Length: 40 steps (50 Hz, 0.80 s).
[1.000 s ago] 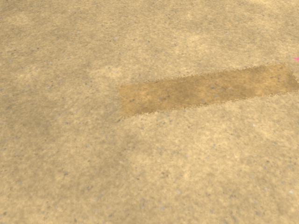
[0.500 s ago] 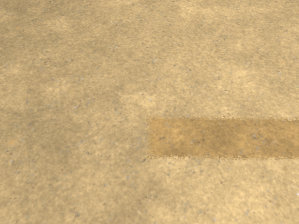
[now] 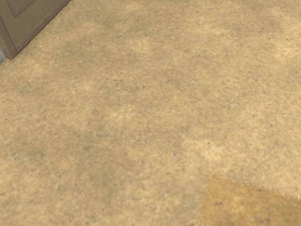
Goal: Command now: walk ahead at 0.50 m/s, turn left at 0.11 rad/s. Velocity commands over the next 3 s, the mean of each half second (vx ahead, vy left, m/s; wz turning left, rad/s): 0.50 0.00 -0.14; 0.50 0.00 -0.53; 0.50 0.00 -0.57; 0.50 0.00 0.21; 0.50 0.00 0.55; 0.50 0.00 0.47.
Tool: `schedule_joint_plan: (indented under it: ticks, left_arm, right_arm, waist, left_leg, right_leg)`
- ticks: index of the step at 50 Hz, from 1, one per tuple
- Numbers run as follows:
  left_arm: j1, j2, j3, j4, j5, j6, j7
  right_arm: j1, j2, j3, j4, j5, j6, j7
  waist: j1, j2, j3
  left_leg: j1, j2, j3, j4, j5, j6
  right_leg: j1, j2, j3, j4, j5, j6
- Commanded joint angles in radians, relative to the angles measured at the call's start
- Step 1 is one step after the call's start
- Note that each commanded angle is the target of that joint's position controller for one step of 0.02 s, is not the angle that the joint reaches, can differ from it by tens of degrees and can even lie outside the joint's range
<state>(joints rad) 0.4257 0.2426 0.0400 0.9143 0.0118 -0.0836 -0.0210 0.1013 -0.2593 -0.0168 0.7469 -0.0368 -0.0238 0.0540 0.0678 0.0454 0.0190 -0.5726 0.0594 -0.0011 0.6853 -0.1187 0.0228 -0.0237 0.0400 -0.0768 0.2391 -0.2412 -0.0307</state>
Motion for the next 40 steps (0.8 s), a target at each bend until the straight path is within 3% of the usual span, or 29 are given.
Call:
schedule_joint_plan:
  ticks: [1,3,4,5,6,7,8,9,10,12,16,21,26,29,31,32,33,34,35,37,38,40]
  left_arm:
    - [0.002,0.169,0.036,-0.034,0.000,-0.008,0.003]
    - [0.001,0.181,0.039,-0.022,0.001,0.002,0.007]
    - [-0.003,0.179,0.037,-0.015,-0.003,0.007,0.008]
    - [0.008,0.153,0.028,-0.013,-0.003,0.009,0.010]
    - [-0.008,0.099,0.009,-0.061,-0.013,0.006,0.008]
    - [0.061,0.055,0.003,-0.081,-0.014,0.008,0.009]
    - [-0.010,0.147,0.028,-0.067,0.011,0.020,0.017]
    - [-0.048,0.126,0.026,-0.074,0.003,0.017,0.010]
    - [-0.059,0.103,0.021,-0.067,-0.005,0.018,0.006]
    - [-0.032,0.084,0.020,-0.041,0.012,0.042,-0.004]
    - [-0.107,0.064,0.024,-0.056,0.015,0.064,-0.021]
    - [-0.273,0.042,0.013,-0.110,0.016,0.064,-0.030]
    - [-0.421,0.030,-0.004,-0.175,0.021,0.059,-0.044]
    - [-0.386,0.048,0.003,-0.179,0.024,0.060,-0.039]
    - [-0.243,0.081,0.022,-0.143,0.027,0.057,-0.028]
    - [-0.099,0.111,0.041,-0.100,0.035,0.049,-0.020]
    - [0.042,0.203,0.073,-0.071,0.044,0.048,-0.003]
    - [-0.022,0.294,0.099,-0.096,0.019,0.062,0.003]
    - [-0.020,0.277,0.097,-0.097,-0.006,0.073,0.005]
    - [-0.110,0.177,0.072,-0.087,-0.006,0.069,0.017]
    - [-0.142,0.152,0.064,-0.087,-0.009,0.061,0.021]
    - [-0.163,0.136,0.055,-0.095,-0.013,0.042,0.020]
  right_arm:
    - [-0.087,-0.063,-0.008,-0.083,0.005,-0.018,-0.007]
    - [-0.051,-0.075,-0.013,-0.074,-0.001,-0.023,-0.016]
    - [0.034,-0.081,-0.020,-0.044,-0.007,-0.030,-0.022]
    - [0.183,-0.115,-0.036,0.011,-0.020,-0.041,-0.032]
    - [0.353,-0.199,-0.059,0.034,-0.040,-0.048,-0.047]
    - [0.388,-0.285,-0.083,0.050,-0.018,-0.037,-0.053]
    - [0.328,-0.220,-0.071,0.048,0.015,-0.031,-0.051]
    - [0.246,-0.160,-0.055,0.037,0.016,-0.034,-0.050]
    - [0.195,-0.112,-0.042,0.033,0.012,-0.041,-0.047]
    - [0.164,-0.071,-0.030,0.044,0.014,-0.056,-0.052]
    - [0.220,-0.090,-0.039,0.086,0.022,-0.084,-0.057]
    - [0.261,-0.076,-0.035,0.123,0.021,-0.086,-0.061]
    - [0.338,-0.096,-0.038,0.173,0.018,-0.078,-0.075]
    - [0.330,-0.126,-0.044,0.185,0.014,-0.066,-0.086]
    - [0.315,-0.156,-0.053,0.184,0.009,-0.049,-0.090]
    - [0.305,-0.164,-0.054,0.177,0.013,-0.041,-0.089]
    - [0.302,-0.135,-0.047,0.143,0.014,-0.045,-0.084]
    - [0.311,-0.058,-0.037,0.074,0.029,-0.055,-0.061]
    - [0.197,-0.129,-0.046,0.052,0.015,-0.068,-0.057]
    - [0.171,-0.104,-0.038,0.043,0.028,-0.088,-0.055]
    - [0.165,-0.097,-0.039,0.040,0.012,-0.074,-0.056]
    - [0.204,-0.082,-0.035,0.047,-0.013,-0.034,-0.052]
  waist:
    - [-0.021,-0.143,0.034]
    - [-0.046,-0.139,0.023]
    - [-0.091,-0.114,-0.014]
    - [-0.144,-0.068,-0.104]
    - [-0.213,0.062,-0.238]
    - [-0.174,0.258,-0.293]
    - [-0.164,0.092,-0.181]
    - [-0.128,0.050,-0.079]
    - [-0.102,0.027,-0.040]
    - [-0.062,0.054,-0.005]
    - [-0.055,0.024,0.024]
    - [-0.078,0.013,0.068]
    - [-0.117,0.011,0.095]
    - [-0.085,0.036,0.051]
    - [-0.021,0.054,-0.041]
    - [0.046,0.027,-0.120]
    - [0.099,-0.074,-0.221]
    - [0.019,-0.322,-0.294]
    - [0.058,-0.120,-0.254]
    - [-0.025,-0.003,-0.039]
    - [-0.060,0.005,-0.005]
    - [-0.096,-0.024,-0.018]
  left_leg:
    - [0.095,-0.021,0.058,-0.085,-0.001,0.019]
    - [0.170,-0.047,0.073,-0.140,-0.055,0.047]
    - [0.289,-0.074,0.084,-0.206,-0.046,0.065]
    - [0.494,-0.067,0.058,-0.231,-0.054,0.093]
    - [0.746,0.176,-0.225,-0.276,-0.195,0.161]
    - [0.868,0.374,-0.630,-0.405,-0.208,0.259]
    - [0.783,0.326,-0.577,-0.409,-0.217,0.245]
    - [0.667,0.285,-0.433,-0.423,-0.153,0.221]
    - [0.576,0.239,-0.328,-0.461,-0.082,0.188]
    - [0.473,0.181,-0.193,-0.514,0.003,0.142]
    - [0.474,0.174,-0.067,-0.569,0.131,0.141]
    - [0.507,0.148,0.072,-0.577,0.227,0.125]
    - [0.614,0.175,0.158,-0.528,0.394,0.107]
    - [0.699,0.192,0.206,-0.378,0.771,0.088]
    - [0.705,0.196,0.228,-0.125,0.955,0.084]
    - [0.612,0.182,0.241,0.093,0.837,0.069]
    - [0.389,0.144,0.246,0.407,0.459,0.041]
    - [-0.052,-0.110,0.156,0.780,-0.400,-0.021]
    - [-0.169,-0.061,-0.035,0.805,-0.343,-0.008]
    - [-0.129,0.028,-0.038,0.628,-0.209,-0.005]
    - [-0.072,0.050,-0.045,0.554,-0.208,-0.018]
    - [0.016,0.054,-0.036,0.479,-0.206,-0.044]
  right_leg:
    - [-0.058,-0.265,0.137,-0.059,0.360,-0.131]
    - [-0.023,-0.278,0.132,0.019,0.470,-0.119]
    - [-0.027,-0.253,0.099,0.136,0.582,-0.103]
    - [-0.089,-0.203,0.056,0.325,0.585,-0.082]
    - [-0.297,-0.139,0.000,0.630,0.303,-0.046]
    - [-0.570,0.014,0.004,0.897,-0.289,-0.026]
    - [-0.654,-0.046,0.108,0.968,-0.257,-0.041]
    - [-0.655,-0.080,0.125,0.952,-0.172,-0.048]
    - [-0.612,-0.106,0.127,0.901,-0.114,-0.046]
    - [-0.535,-0.122,0.127,0.851,-0.063,-0.026]
    - [-0.604,-0.122,0.129,0.830,0.056,-0.005]
    - [-0.667,-0.117,0.087,0.635,0.221,0.006]
    - [-0.623,-0.091,-0.018,0.425,0.234,-0.039]
    - [-0.525,-0.024,-0.075,0.381,0.109,-0.098]
    - [-0.359,0.046,-0.094,0.357,0.006,-0.150]
    - [-0.157,0.062,-0.064,0.278,0.029,-0.186]
    - [0.091,-0.122,0.185,0.239,-0.065,-0.250]
    - [0.351,-0.381,0.773,0.107,-0.025,-0.418]
    - [0.323,-0.370,0.750,0.054,0.041,-0.407]
    - [0.053,-0.309,0.520,0.019,0.229,-0.327]
    - [-0.039,-0.255,0.448,0.009,0.300,-0.295]
    - [-0.123,-0.198,0.371,-0.010,0.380,-0.278]
